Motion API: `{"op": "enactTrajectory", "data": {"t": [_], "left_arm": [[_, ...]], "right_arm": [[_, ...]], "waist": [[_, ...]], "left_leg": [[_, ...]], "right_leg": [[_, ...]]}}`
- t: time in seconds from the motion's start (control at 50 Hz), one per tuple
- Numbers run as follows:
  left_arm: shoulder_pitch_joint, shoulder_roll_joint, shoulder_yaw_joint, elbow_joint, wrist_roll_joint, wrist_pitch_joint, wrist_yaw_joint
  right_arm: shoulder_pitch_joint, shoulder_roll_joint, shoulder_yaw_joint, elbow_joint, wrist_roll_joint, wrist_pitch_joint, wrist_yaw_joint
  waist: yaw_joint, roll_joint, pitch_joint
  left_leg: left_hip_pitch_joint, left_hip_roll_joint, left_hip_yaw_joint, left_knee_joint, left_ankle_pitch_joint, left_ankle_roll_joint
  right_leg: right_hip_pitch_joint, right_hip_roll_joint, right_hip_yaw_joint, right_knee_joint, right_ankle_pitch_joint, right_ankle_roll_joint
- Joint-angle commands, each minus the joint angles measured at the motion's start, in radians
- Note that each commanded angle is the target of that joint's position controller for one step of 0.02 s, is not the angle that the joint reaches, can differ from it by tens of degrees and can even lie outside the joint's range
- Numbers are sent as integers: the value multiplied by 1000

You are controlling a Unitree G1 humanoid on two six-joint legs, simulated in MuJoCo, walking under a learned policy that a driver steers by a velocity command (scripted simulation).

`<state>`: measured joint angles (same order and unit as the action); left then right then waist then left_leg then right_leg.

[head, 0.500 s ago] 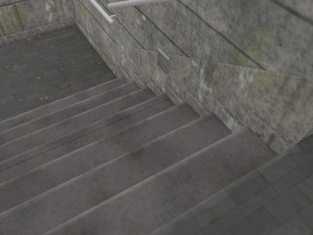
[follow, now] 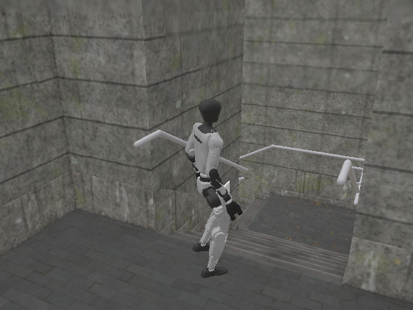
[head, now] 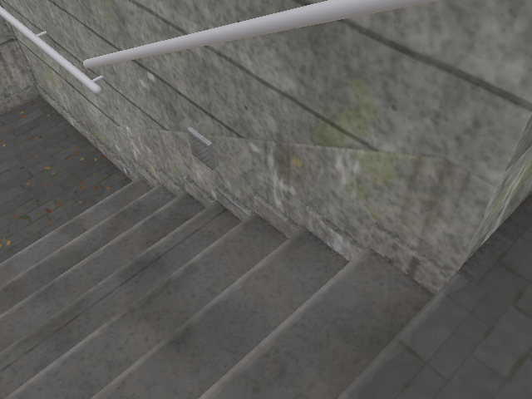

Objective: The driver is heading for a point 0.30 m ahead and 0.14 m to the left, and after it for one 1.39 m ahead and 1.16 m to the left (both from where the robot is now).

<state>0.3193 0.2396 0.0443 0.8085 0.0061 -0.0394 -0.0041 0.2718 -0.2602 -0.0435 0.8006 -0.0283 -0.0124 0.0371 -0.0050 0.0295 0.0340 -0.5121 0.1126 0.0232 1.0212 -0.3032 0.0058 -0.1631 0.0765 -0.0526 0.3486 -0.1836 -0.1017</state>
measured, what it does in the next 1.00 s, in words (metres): walks ahead, turning left: left foot, then right foot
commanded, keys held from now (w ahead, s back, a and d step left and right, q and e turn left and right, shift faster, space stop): w+q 0.20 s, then q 0.80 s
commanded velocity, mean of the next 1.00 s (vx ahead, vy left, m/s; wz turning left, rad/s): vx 0.22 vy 0.00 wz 0.45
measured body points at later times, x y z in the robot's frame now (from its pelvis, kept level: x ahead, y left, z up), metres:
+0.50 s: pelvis +0.17 +0.04 -0.01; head +0.20 +0.07 +0.44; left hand +0.28 +0.33 -0.12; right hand +0.30 -0.21 -0.12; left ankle +0.16 +0.08 -0.75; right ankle +0.26 -0.10 -0.66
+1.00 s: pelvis +0.25 +0.00 -0.03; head +0.27 +0.01 +0.42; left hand +0.20 +0.30 -0.13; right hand +0.53 -0.13 -0.12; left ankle +0.15 +0.08 -0.65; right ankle +0.30 -0.10 -0.75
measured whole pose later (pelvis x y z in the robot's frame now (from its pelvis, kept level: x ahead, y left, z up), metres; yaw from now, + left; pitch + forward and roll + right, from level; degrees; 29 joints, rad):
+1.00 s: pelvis +0.25 +0.00 -0.03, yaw +33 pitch +4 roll -2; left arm 0.24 0.29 0.03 0.71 0.05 -0.05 -0.01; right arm 0.22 -0.32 -0.03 0.60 -0.08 -0.01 0.03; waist 0.03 0.05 -0.03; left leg -0.63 -0.16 -0.19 1.39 -0.55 -0.07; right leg -0.39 0.06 -0.02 0.71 -0.38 -0.05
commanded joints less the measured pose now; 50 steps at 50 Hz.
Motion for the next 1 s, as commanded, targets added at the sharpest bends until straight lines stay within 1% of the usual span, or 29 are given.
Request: {"op": "enactTrajectory", "data": {"t": [0.02,0.08,0.18,0.22,0.24,0.26,0.28,0.3,0.32,0.34,0.36,0.38,0.4,0.44,0.48,0.56,0.62,0.68,0.72,0.74,0.8,0.86,0.88,0.9,0.92,0.94,0.96,0.98,1.0], "left_arm": [[1,133,34,-29,-1,-25,5],[17,143,38,-11,12,-45,7],[70,127,28,11,24,-45,21],[22,151,33,2,15,-40,34],[-15,171,35,-15,14,-36,36],[-54,178,34,-33,8,-34,38],[-133,187,36,-50,-8,-33,41],[-107,116,28,-75,6,-35,38],[46,72,14,-104,22,-32,41],[6,142,21,-114,27,-31,46],[-36,184,30,-122,16,-20,50],[-66,213,42,-112,17,-3,51],[-68,192,40,-116,22,22,51],[-93,135,27,-126,21,69,47],[-137,112,18,-135,29,81,29],[-199,96,6,-151,35,104,14],[-223,125,11,-159,38,99,22],[-260,152,14,-175,24,91,43],[-256,167,17,-176,21,76,46],[-280,161,11,-189,23,69,46],[-234,168,5,-178,15,47,42],[-130,168,5,-158,9,36,37],[172,104,7,-56,85,10,17],[233,163,32,-44,88,3,21],[73,237,42,-154,97,-10,-4],[-87,229,39,-192,90,-33,-22],[-125,210,31,-187,42,-39,-23],[-172,148,1,-196,18,-38,-21],[-233,98,-21,-213,17,-44,-7]], "right_arm": [[-3,-68,-22,-44,-16,12,16],[-23,-48,-15,-37,-10,14,14],[-133,-90,-26,-84,-19,27,10],[-92,-86,-26,-89,-33,35,5],[-11,-80,-25,-65,-27,32,1],[95,-91,-33,-38,-19,22,-3],[241,-101,-42,-9,-19,6,-7],[256,-212,-70,-8,-7,-8,-15],[166,-247,-53,-76,17,-21,-6],[135,-237,-61,-117,42,-18,-10],[45,-210,-50,-141,35,-4,-19],[9,-164,-35,-153,30,0,-18],[9,-168,-32,-155,25,-3,-23],[52,-171,-33,-136,41,-6,-34],[98,-180,-31,-128,51,-2,-48],[132,-176,-38,-137,54,29,-64],[99,-186,-43,-174,37,33,-74],[85,-180,-42,-213,11,42,-76],[74,-188,-45,-230,9,49,-75],[78,-198,-52,-228,16,52,-78],[45,-209,-61,-240,16,57,-75],[-47,-208,-61,-262,39,59,-65],[-137,-129,-6,-300,-78,-15,-4],[-60,-21,9,-307,-79,-40,35],[64,-53,-1,-294,-19,-42,29],[109,-134,-17,-243,-19,-28,18],[66,-183,-28,-233,-45,-11,0],[48,-189,-21,-246,-73,0,-14],[27,-153,4,-265,-90,3,-14]], "waist": [[-1,-74,22],[13,-99,-31],[52,-96,37],[13,-96,22],[-26,-105,-19],[-74,-109,-71],[-182,-85,-113],[-156,172,-83],[-8,194,-137],[-50,89,-168],[-14,33,-85],[7,-41,-1],[23,-30,6],[28,-11,-4],[10,-16,-50],[-15,27,-119],[-13,38,-146],[-22,57,-137],[-23,58,-118],[-33,58,-75],[-32,63,-82],[14,66,-94],[141,-184,-105],[112,-335,-169],[40,-220,-163],[6,-109,-58],[1,-69,-99],[-25,-64,-162],[-42,-65,-174]], "left_leg": [[-66,-11,-5,-71,144,-19],[35,-73,13,-58,304,6],[-46,-106,15,-99,180,60],[38,-134,41,-172,69,89],[160,-171,78,-209,11,111],[288,-203,85,-265,21,125],[469,-192,56,-423,176,147],[601,-11,-202,-492,655,227],[647,215,-566,-491,1240,333],[580,229,-572,-574,1119,406],[483,214,-536,-631,906,414],[377,161,-467,-648,860,370],[351,120,-406,-654,881,330],[330,44,-318,-681,896,263],[408,-5,-259,-642,1087,188],[452,-49,-252,-555,1102,111],[445,-24,-344,-506,1042,133],[443,-11,-439,-465,977,149],[462,9,-504,-439,968,186],[481,26,-549,-451,973,202],[489,20,-571,-418,1022,214],[361,-49,-553,-384,1007,150],[56,-85,-476,-157,703,114],[-165,-310,-363,76,-28,27],[-262,-383,-296,260,-409,-15],[-271,-264,-275,419,-393,-65],[-237,-187,-249,535,-332,-105],[-208,-176,-226,610,-256,-130],[-188,-165,-212,647,-161,-141]], "right_leg": [[12,-235,129,-186,342,-94],[-33,-227,30,-123,444,-78],[89,-302,36,-36,512,-82],[114,-308,-2,73,787,-67],[92,-292,-40,178,1010,-52],[53,-274,-48,348,1056,-42],[-73,-234,-77,621,875,-10],[-348,-59,-119,1055,19,55],[-517,-17,21,1214,-351,79],[-545,-38,85,1194,-267,103],[-568,-58,94,1153,-205,121],[-536,-92,99,1069,-183,125],[-508,-106,95,998,-168,130],[-464,-119,77,860,-100,138],[-473,-102,55,749,-9,133],[-481,-82,38,686,81,123],[-485,-95,82,717,112,105],[-499,-79,85,754,70,101],[-517,-75,117,745,-18,94],[-545,-89,165,672,-115,97],[-455,-85,179,556,-159,91],[-188,-56,157,343,-142,66],[104,-34,107,404,84,106],[324,-182,271,271,584,-85],[162,-445,594,94,879,-348],[-55,-545,650,68,718,-391],[-149,-489,598,84,515,-342],[-188,-412,494,107,463,-295],[-236,-352,398,129,513,-254]]}}
Next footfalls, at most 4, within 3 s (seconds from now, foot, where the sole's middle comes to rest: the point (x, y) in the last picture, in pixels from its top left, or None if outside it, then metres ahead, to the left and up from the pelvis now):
0.28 left None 0.20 0.08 -0.78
0.88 right None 0.34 -0.07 -0.78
1.26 left None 0.16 0.09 -0.78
1.70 right None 0.30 -0.04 -0.78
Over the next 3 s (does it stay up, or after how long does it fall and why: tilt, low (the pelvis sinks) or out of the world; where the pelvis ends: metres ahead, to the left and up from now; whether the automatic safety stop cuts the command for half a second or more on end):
stays up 0.37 0.23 -0.17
